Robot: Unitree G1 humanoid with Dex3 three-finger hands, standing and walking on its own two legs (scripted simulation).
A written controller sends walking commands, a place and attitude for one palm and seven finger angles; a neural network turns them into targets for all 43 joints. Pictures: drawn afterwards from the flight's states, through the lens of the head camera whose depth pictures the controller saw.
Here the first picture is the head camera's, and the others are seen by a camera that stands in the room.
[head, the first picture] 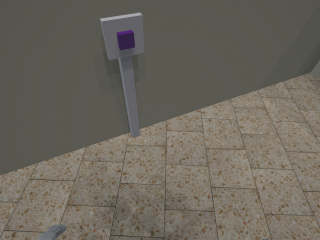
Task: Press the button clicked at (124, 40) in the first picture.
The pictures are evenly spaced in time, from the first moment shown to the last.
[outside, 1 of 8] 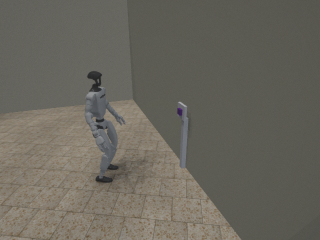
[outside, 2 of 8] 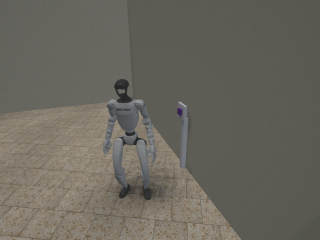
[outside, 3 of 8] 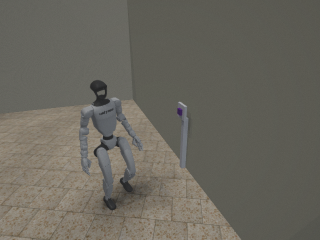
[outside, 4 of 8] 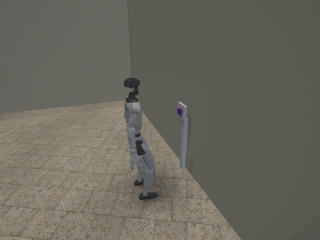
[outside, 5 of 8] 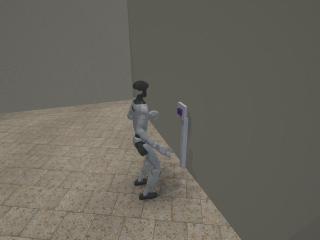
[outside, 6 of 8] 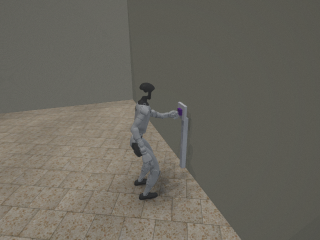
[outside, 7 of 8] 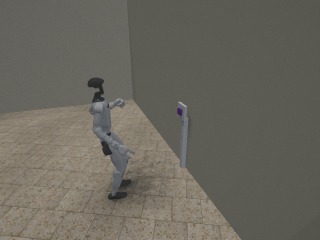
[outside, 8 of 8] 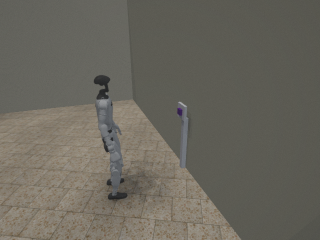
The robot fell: no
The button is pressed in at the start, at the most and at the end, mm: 0 13 0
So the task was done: yes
